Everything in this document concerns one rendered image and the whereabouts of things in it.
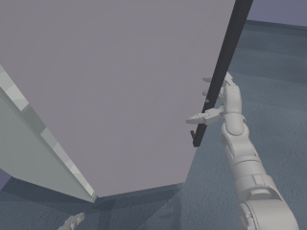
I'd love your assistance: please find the left robot hand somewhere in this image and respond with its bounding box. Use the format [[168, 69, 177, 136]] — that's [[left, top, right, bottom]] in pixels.
[[58, 213, 85, 230]]

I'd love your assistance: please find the fridge door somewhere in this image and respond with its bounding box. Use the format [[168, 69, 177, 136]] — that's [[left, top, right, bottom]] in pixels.
[[0, 0, 236, 197]]

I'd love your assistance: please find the right robot upper arm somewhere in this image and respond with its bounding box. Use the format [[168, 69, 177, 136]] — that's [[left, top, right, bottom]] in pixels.
[[238, 199, 297, 230]]

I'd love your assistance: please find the handle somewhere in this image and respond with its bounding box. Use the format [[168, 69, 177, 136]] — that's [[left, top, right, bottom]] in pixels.
[[190, 0, 253, 148]]

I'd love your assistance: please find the right robot hand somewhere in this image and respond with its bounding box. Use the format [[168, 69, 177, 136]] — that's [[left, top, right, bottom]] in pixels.
[[185, 72, 242, 126]]

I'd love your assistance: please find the right robot forearm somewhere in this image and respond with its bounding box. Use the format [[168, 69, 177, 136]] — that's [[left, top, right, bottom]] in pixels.
[[220, 113, 299, 230]]

